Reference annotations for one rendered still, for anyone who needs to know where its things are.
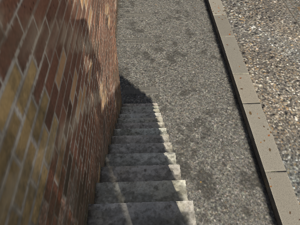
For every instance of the stairs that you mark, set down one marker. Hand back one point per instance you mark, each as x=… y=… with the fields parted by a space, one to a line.
x=140 y=183

